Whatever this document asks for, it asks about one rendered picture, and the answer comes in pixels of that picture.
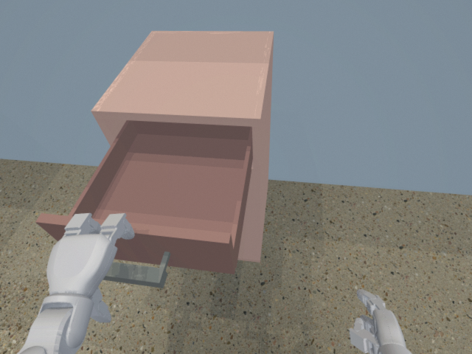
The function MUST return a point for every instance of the cabinet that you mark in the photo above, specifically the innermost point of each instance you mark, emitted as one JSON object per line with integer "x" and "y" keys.
{"x": 202, "y": 77}

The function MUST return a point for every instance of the handle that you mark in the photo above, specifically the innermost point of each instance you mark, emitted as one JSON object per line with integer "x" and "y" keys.
{"x": 139, "y": 274}

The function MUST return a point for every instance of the left robot hand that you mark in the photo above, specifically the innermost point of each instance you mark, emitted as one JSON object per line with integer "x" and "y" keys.
{"x": 80, "y": 260}

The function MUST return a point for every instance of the left robot forearm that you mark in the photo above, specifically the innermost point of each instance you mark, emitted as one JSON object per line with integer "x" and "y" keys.
{"x": 61, "y": 325}

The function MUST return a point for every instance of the drawer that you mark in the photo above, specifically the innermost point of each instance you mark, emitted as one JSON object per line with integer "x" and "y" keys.
{"x": 183, "y": 187}

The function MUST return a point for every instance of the right robot hand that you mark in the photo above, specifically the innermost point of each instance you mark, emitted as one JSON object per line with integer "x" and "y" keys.
{"x": 369, "y": 334}

